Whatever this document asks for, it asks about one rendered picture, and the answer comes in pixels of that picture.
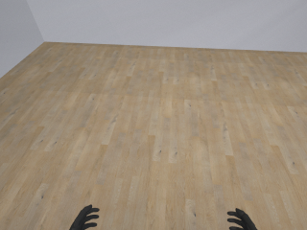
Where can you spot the robot right hand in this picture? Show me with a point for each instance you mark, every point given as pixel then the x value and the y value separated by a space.
pixel 243 220

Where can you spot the robot left hand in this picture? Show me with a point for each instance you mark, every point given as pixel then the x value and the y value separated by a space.
pixel 80 221

